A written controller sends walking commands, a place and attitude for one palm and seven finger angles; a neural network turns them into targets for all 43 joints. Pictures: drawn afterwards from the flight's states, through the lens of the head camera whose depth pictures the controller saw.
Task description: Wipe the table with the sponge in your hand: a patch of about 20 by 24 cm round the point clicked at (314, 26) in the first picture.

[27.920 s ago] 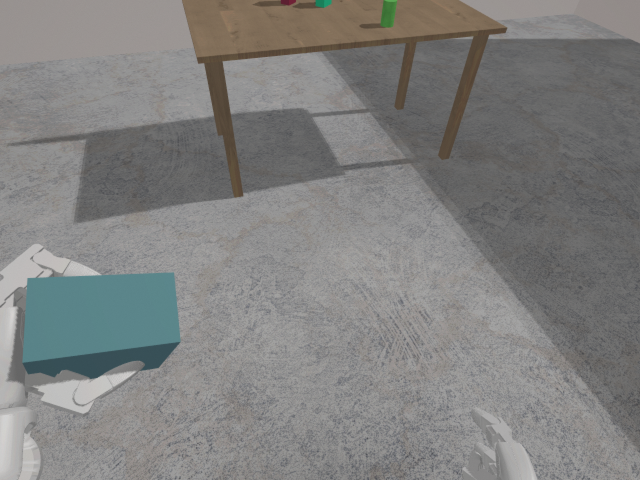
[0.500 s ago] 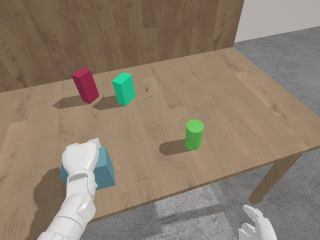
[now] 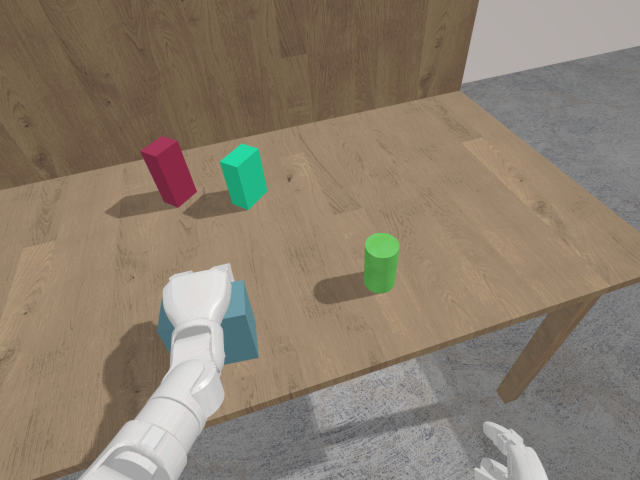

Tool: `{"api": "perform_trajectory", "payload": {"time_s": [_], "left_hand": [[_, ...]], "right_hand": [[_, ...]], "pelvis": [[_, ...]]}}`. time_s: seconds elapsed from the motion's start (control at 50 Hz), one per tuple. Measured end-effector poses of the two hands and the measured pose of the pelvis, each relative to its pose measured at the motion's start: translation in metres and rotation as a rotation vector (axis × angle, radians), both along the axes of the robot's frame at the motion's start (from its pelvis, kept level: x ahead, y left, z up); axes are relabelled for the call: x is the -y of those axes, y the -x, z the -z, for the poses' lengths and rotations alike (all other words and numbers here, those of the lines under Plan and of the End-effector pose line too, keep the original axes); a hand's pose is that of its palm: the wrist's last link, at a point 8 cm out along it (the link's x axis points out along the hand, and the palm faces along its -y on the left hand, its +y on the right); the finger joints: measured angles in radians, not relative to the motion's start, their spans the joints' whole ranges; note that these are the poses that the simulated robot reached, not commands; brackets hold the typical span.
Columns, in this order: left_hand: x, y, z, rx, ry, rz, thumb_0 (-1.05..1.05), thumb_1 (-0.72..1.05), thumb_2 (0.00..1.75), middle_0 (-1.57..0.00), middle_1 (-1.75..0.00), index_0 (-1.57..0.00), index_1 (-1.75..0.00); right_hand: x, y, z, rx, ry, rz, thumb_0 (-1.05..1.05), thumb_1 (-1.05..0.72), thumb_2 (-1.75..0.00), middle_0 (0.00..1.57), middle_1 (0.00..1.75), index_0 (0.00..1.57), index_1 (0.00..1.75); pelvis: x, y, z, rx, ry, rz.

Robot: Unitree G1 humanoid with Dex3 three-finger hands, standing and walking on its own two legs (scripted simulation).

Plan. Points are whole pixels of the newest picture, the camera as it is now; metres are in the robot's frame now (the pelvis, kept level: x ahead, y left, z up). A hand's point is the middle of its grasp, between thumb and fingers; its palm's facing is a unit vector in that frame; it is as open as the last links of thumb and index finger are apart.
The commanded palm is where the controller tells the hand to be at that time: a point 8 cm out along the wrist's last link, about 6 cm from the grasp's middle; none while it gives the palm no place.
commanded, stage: slide across to the third lane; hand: left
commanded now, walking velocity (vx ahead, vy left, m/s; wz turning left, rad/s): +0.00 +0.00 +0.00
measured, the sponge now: (214, 333) +0.32 +0.21 -0.04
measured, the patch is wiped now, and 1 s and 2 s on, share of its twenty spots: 0.70 0.90 1.00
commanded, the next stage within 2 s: wipe forward along the third lane in 0.12 s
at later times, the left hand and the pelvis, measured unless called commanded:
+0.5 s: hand (233, 297) +0.37 +0.18 +0.00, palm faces -0.08 -0.02 -1.00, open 10.4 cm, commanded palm +0.34 +0.18 +0.03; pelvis +0.00 -0.01 +0.00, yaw +0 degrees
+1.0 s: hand (230, 271) +0.42 +0.20 +0.00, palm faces -0.09 +0.01 -1.00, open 10.4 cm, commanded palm +0.40 +0.20 +0.03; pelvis -0.01 +0.00 -0.01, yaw -2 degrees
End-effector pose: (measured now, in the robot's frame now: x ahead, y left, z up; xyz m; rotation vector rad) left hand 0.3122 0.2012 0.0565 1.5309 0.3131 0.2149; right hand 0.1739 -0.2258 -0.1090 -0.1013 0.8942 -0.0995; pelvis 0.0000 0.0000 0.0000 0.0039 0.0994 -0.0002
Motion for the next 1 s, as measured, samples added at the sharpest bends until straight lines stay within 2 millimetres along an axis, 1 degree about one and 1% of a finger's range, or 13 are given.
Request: {"api": "perform_trajectory", "payload": {"time_s": [0.18,0.26,0.36,0.5,0.62,0.84,1.0], "left_hand": [[0.020,-0.012,0.000,-0.001,0.002,0.020,-0.01,-0.52,1.04,-0.66,-1.34,-0.69,-1.35],[0.025,-0.015,0.000,0.001,0.006,0.019,-0.01,-0.52,1.04,-0.66,-1.34,-0.69,-1.35],[0.027,-0.021,0.002,-0.013,0.001,0.011,-0.01,-0.52,1.04,-0.66,-1.34,-0.70,-1.34],[0.026,-0.039,0.000,-0.019,-0.016,0.013,-0.01,-0.52,1.04,-0.67,-1.34,-0.70,-1.34],[0.024,-0.052,0.001,-0.025,-0.023,0.009,0.00,-0.53,1.04,-0.67,-1.33,-0.70,-1.34],[0.015,-0.073,0.002,-0.027,-0.030,0.002,0.00,-0.53,1.04,-0.67,-1.33,-0.71,-1.34],[0.009,-0.090,0.001,-0.037,-0.041,0.004,0.00,-0.54,1.04,-0.68,-1.33,-0.71,-1.34]], "right_hand": [[0.011,0.008,0.002,-0.025,0.001,0.021,0.02,-0.91,-0.90,0.20,0.30,0.20,0.29],[0.014,0.010,0.002,-0.033,-0.002,0.027,0.02,-0.91,-0.90,0.20,0.30,0.20,0.29],[0.016,0.011,0.003,-0.044,0.008,0.027,0.02,-0.91,-0.90,0.20,0.30,0.20,0.29],[0.019,0.019,0.007,-0.069,0.023,0.038,0.01,-0.91,-0.90,0.20,0.30,0.20,0.29],[0.024,0.037,0.014,-0.115,0.034,0.060,0.01,-0.91,-0.90,0.20,0.30,0.20,0.29],[0.035,0.082,0.022,-0.209,0.065,0.118,0.01,-0.91,-0.90,0.20,0.30,0.20,0.29],[0.036,0.108,0.026,-0.252,0.076,0.152,0.01,-0.91,-0.90,0.20,0.30,0.20,0.29]], "pelvis": [[0.004,0.000,-0.001,-0.006,-0.002,0.005],[0.005,-0.001,-0.001,-0.008,-0.003,0.010],[0.007,0.000,-0.001,-0.013,-0.005,0.007],[0.009,0.003,0.001,-0.039,-0.006,0.009],[0.009,0.004,0.003,-0.065,-0.005,0.015],[0.005,0.008,0.006,-0.103,-0.002,0.024],[-0.001,0.012,0.008,-0.131,0.002,0.031]]}}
